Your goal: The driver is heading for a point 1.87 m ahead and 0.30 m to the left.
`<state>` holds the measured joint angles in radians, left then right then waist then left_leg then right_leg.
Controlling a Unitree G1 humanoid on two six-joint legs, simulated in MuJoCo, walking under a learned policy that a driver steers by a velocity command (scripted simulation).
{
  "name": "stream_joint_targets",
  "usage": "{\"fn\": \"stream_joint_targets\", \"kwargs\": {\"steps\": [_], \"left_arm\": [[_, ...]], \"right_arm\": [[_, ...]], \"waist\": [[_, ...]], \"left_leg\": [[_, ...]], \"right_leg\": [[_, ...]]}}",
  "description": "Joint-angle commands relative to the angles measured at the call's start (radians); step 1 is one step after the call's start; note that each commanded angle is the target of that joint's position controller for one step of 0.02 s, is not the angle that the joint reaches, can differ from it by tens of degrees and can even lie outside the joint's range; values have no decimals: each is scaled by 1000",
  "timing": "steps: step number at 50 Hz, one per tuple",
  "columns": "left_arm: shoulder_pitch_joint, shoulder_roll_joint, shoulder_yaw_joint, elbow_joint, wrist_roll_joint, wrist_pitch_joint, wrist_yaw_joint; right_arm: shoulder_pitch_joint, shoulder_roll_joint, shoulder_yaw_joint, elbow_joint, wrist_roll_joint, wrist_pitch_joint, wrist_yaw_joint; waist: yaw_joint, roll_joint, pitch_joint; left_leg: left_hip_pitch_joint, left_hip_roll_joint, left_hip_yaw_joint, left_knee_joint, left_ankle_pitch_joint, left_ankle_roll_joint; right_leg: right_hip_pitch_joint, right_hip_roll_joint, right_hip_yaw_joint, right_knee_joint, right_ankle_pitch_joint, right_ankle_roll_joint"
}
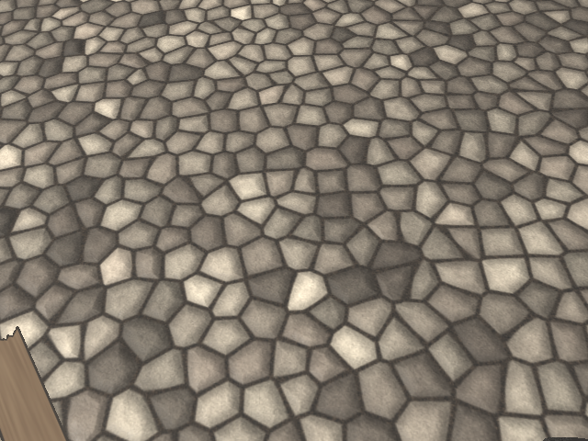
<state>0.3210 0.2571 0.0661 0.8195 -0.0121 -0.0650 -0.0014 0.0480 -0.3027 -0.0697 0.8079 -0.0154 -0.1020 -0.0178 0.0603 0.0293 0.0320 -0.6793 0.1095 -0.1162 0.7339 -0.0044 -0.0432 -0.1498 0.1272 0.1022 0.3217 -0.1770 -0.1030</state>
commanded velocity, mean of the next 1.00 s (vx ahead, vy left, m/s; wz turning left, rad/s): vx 0.50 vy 0.00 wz -0.09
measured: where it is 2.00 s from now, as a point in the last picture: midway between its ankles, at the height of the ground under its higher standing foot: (309, 217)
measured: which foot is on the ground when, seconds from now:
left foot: up 0.00-0.18, down 0.20-0.68, up 0.70-1.00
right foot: down 0.00-0.22, up 0.24-0.66, down 0.68-1.00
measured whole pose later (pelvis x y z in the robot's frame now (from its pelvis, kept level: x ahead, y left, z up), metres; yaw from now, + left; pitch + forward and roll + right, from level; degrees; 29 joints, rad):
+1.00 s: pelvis +0.54 -0.07 +0.00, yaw -1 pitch +1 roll -2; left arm 0.33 0.28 0.08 0.83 0.01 -0.09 0.00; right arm 0.15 -0.31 -0.07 0.76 0.02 -0.03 0.02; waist 0.06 0.05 0.02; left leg -0.69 0.11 -0.04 0.85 -0.06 0.00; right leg -0.03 0.01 -0.19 0.25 -0.23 -0.01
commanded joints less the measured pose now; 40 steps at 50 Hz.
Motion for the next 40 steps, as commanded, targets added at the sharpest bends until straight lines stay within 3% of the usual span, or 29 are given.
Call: {"fn": "stream_joint_targets", "kwargs": {"steps": [1,4,7,8,9,10,11,12,13,14,15,16,17,18,20,23,26,28,30,32,33,34,35,36,37,38,40], "left_arm": [[2,176,44,-57,-9,-9,16],[51,166,43,-38,-15,1,19],[66,171,46,-38,-10,15,28],[59,173,47,-42,-8,20,29],[41,157,41,-53,-7,22,27],[19,113,23,-73,1,18,20],[104,61,8,-95,-12,10,19],[169,80,-2,-111,-25,3,19],[115,175,21,-98,-33,6,19],[27,193,28,-113,-25,12,20],[-22,178,29,-129,-13,13,19],[-39,159,33,-136,-7,17,16],[-22,133,30,-142,-14,23,11],[-18,108,25,-145,-18,30,8],[-42,71,14,-160,-9,30,10],[-120,56,-2,-189,10,13,-1],[-252,45,-15,-216,6,-11,-19],[-307,62,-12,-236,-4,-19,-27],[-322,93,-3,-246,-8,-27,-32],[-237,133,17,-226,-7,-33,-29],[-114,176,41,-190,1,-33,-20],[62,249,63,-166,23,-30,-6],[110,319,74,-156,36,-16,-1],[117,234,55,-154,28,-14,-4],[63,182,37,-150,15,-17,-4],[3,148,25,-148,12,-20,-6],[-89,96,12,-141,23,-32,-13]], "right_arm": [[-101,-38,-1,-85,7,-17,11],[-159,-58,1,-120,18,-27,26],[-154,-87,-5,-133,23,-44,40],[-112,-101,-10,-125,25,-49,40],[-13,-125,-24,-101,21,-54,34],[139,-169,-39,-80,4,-58,26],[296,-250,-63,-63,-13,-48,16],[327,-221,-58,-36,14,-32,25],[269,-123,-33,-61,26,-23,23],[215,-87,-22,-73,21,-12,18],[169,-75,-16,-70,11,-5,18],[146,-52,-8,-66,3,-5,19],[135,-57,-8,-59,-1,-8,20],[133,-54,-10,-52,5,-13,22],[167,-70,-15,-22,10,-23,30],[175,-106,-22,-2,28,-17,35],[231,-137,-27,15,44,-1,32],[284,-157,-31,34,49,8,30],[306,-166,-32,46,53,18,26],[299,-174,-32,52,54,28,22],[305,-150,-22,52,48,28,21],[291,-87,3,20,25,24,22],[410,23,34,-2,28,9,20],[389,-76,11,12,55,1,21],[318,-123,-6,-10,68,2,21],[275,-116,-7,-15,59,6,18],[265,-90,-13,-17,43,29,16]], "waist": [[8,-95,-1],[27,-100,-2],[9,-127,-16],[-15,-151,-29],[-67,-158,-78],[-143,-126,-206],[-153,73,-375],[-127,299,-426],[-142,165,-281],[-145,76,-161],[-124,35,-77],[-102,37,-35],[-79,76,-23],[-74,79,-16],[-71,44,-13],[-69,27,-5],[-116,21,13],[-129,34,15],[-113,56,8],[-44,69,-38],[15,56,-118],[92,-28,-268],[39,-295,-402],[66,-247,-394],[56,-206,-244],[31,-162,-169],[-32,-150,-76]], "left_leg": [[133,-69,54,-154,145,-8],[121,-87,31,-231,115,4],[167,-108,25,-287,-7,24],[227,-113,36,-296,-53,41],[373,-116,55,-336,-45,71],[636,-12,-23,-292,-46,134],[1033,210,-357,-297,-184,263],[1126,337,-678,-388,-375,333],[1012,303,-582,-414,-491,288],[866,254,-417,-434,-422,242],[732,209,-310,-469,-312,225],[649,170,-224,-501,-227,209],[589,158,-170,-528,-183,213],[562,149,-119,-552,-141,221],[534,134,-67,-586,-63,250],[540,111,0,-603,52,266],[523,79,41,-591,73,244],[566,105,12,-566,65,236],[613,132,-23,-523,55,215],[606,124,-18,-420,152,182],[555,71,19,-268,220,153],[375,8,67,22,22,108],[33,-126,113,358,-538,51],[-63,-93,4,506,-586,52],[-129,-52,11,544,-507,58],[-108,-16,28,520,-424,57],[-22,28,20,455,-324,54]], "right_leg": [[-125,-207,180,-123,43,-108],[-23,-234,246,-53,37,-104],[69,-264,324,48,113,-96],[74,-265,339,82,168,-89],[56,-230,324,158,251,-66],[-41,-178,269,368,248,-32],[-358,-44,123,705,3,52],[-573,-44,81,908,-421,72],[-649,-117,99,992,-356,80],[-647,-153,53,996,-272,86],[-622,-181,35,948,-211,88],[-588,-211,35,903,-172,82],[-548,-231,25,882,-151,83],[-538,-243,12,861,-144,86],[-531,-237,10,774,-112,90],[-519,-245,-38,551,33,95],[-427,-203,-90,343,163,105],[-402,-184,-86,271,174,107],[-362,-171,-72,210,136,92],[-190,-147,-89,144,111,61],[10,-145,-94,137,112,34],[295,-318,68,179,127,-31],[563,-566,478,95,-26,-163],[512,-556,582,25,-168,-176],[410,-520,427,7,-158,-140],[291,-474,309,-21,-91,-114],[103,-416,156,-101,19,-91]]}}
Velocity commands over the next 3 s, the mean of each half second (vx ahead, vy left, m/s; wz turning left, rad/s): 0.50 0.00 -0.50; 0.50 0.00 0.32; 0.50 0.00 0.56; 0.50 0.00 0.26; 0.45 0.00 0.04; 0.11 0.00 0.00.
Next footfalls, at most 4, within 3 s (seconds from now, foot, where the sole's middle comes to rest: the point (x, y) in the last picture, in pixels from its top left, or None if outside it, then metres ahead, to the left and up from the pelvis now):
0.20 left None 0.32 0.14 -0.78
0.68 right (417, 430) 0.51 -0.18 -0.78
1.18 left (309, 311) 0.81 0.08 -0.78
1.66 right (359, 218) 1.12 -0.06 -0.78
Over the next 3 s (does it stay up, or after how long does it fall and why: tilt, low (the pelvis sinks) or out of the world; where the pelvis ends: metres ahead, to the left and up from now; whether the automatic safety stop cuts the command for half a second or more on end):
stays up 1.44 0.23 -0.01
